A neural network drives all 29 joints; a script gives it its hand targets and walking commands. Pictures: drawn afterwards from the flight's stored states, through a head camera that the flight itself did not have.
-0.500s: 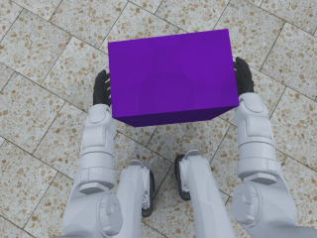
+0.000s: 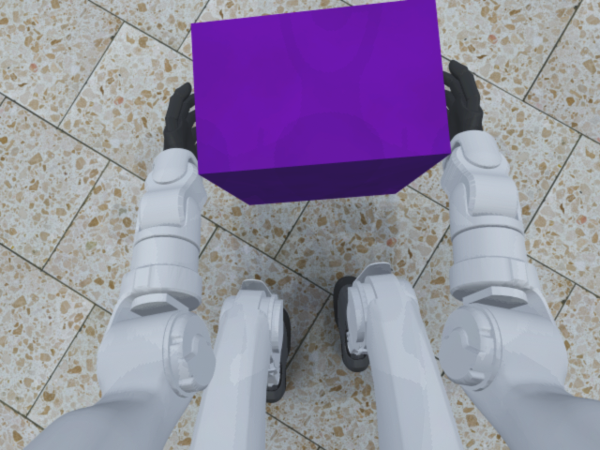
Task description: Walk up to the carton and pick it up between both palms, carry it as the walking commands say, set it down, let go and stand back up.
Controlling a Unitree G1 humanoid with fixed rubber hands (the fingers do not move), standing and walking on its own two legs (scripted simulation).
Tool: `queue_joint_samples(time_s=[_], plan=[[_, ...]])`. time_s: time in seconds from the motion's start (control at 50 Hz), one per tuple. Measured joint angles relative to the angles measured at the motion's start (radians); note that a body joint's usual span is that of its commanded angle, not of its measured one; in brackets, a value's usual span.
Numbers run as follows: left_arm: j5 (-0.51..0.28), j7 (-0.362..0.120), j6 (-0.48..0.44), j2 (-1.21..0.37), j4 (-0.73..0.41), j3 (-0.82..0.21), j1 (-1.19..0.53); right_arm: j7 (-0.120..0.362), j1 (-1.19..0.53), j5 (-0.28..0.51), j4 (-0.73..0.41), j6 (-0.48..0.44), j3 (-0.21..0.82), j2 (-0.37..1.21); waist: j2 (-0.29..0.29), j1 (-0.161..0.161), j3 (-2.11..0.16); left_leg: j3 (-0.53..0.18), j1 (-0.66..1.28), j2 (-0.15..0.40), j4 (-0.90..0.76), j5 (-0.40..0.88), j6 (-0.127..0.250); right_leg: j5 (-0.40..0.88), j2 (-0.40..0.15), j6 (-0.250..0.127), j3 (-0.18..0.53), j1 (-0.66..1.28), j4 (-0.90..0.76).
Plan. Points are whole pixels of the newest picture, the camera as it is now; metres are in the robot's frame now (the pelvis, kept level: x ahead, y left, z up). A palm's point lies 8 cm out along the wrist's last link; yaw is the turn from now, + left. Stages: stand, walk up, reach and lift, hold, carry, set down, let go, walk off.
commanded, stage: set down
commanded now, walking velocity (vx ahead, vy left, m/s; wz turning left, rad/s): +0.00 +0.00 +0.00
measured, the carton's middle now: (317, 128) +0.50 -0.05 -0.17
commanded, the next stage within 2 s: none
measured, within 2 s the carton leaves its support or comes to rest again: neither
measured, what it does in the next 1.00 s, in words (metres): lowers itself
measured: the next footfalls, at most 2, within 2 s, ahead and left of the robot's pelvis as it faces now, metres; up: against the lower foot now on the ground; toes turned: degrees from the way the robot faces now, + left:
none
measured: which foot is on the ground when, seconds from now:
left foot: down 0.00-1.00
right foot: down 0.00-1.00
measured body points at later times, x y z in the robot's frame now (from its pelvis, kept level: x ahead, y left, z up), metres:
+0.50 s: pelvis -0.01 +0.00 -0.06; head +0.33 -0.02 +0.24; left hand +0.51 +0.12 -0.22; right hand +0.50 -0.22 -0.20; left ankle +0.07 +0.10 -0.46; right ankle +0.12 -0.09 -0.46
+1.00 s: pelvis -0.02 +0.00 -0.11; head +0.35 -0.02 +0.14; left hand +0.53 +0.12 -0.29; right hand +0.52 -0.23 -0.27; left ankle +0.07 +0.10 -0.46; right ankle +0.12 -0.10 -0.46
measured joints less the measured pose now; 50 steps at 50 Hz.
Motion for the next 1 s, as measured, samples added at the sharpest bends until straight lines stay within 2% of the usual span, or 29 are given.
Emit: queue_joint_samples(time_s=[0.18,0.34,0.44,0.56,0.66,0.84,1.0], plan=[[-0.007,0.014,0.004,0.011,-0.003,0.0,-0.051,0.005,-0.067,0.0,0.036,-0.011,0.006,-0.033,0.0,0.0,0.038,0.0,-0.1,0.0,0.078,-0.011,0.0,-0.002,-0.001,0.011,-0.007,-0.091,0.058],[-0.076,0.049,-0.001,0.017,-0.037,-0.033,-0.059,0.007,-0.093,0.041,0.046,-0.028,0.042,-0.071,0.0,-0.007,0.067,0.0,-0.149,-0.008,0.145,-0.025,0.0,-0.015,-0.001,0.016,-0.008,-0.138,0.123],[-0.077,0.058,0.003,0.038,0.028,-0.033,-0.126,0.008,-0.154,0.042,0.118,-0.035,0.028,-0.099,0.0,-0.012,0.1,0.0,-0.166,-0.008,0.173,-0.026,0.0,-0.014,-0.001,0.016,-0.011,-0.157,0.15],[-0.077,0.061,-0.007,0.047,0.05,-0.033,-0.166,0.008,-0.187,0.042,0.127,-0.035,0.034,-0.118,0.0,-0.012,0.152,0.0,-0.194,-0.008,0.209,-0.036,0.0,-0.019,-0.002,0.008,-0.017,-0.19,0.189],[-0.084,0.06,-0.026,0.062,0.05,-0.04,-0.18,-0.006,-0.212,0.072,0.127,-0.039,0.076,-0.137,0.0,-0.011,0.204,0.0,-0.215,-0.008,0.249,-0.046,-0.004,-0.024,-0.002,0.001,-0.022,-0.216,0.229],[-0.169,0.085,-0.034,0.123,0.017,-0.102,-0.255,-0.037,-0.313,0.161,0.14,-0.06,0.168,-0.204,0.0,-0.013,0.369,0.0,-0.216,-0.009,0.335,-0.045,-0.007,-0.014,-0.002,0.0,-0.031,-0.214,0.303],[-0.189,0.106,-0.009,0.146,0.049,-0.136,-0.327,-0.036,-0.357,0.191,0.18,-0.061,0.168,-0.237,0.0,-0.014,0.422,0.0,-0.216,-0.011,0.384,-0.044,-0.007,-0.013,-0.008,0.0,-0.038,-0.208,0.344]])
